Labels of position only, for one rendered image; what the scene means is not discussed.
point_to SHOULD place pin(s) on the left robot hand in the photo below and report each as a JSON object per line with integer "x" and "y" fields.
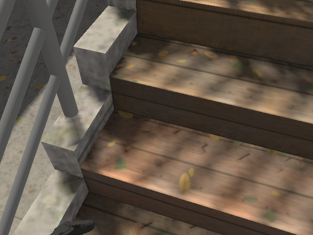
{"x": 78, "y": 227}

